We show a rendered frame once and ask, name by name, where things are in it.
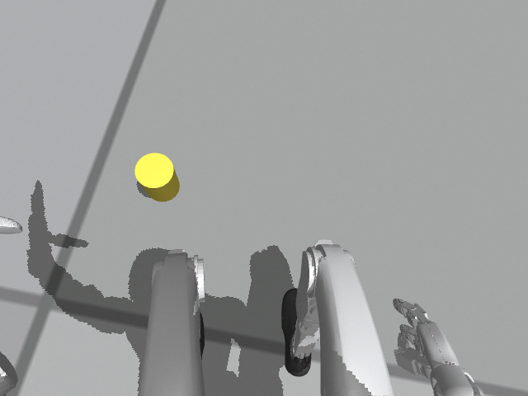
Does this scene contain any left robot arm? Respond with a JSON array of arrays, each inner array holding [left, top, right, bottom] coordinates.
[[0, 352, 18, 396]]

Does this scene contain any right robot foot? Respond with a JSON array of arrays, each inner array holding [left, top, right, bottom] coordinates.
[[281, 289, 311, 377]]

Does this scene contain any left robot hand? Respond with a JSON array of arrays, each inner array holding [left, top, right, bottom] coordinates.
[[0, 216, 22, 234]]

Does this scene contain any right robot arm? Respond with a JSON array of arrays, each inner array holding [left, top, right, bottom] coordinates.
[[430, 365, 484, 396]]

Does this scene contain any right robot hand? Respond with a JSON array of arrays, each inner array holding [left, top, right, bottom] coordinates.
[[393, 299, 460, 380]]

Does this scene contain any can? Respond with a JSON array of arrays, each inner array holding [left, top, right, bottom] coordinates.
[[134, 153, 180, 202]]

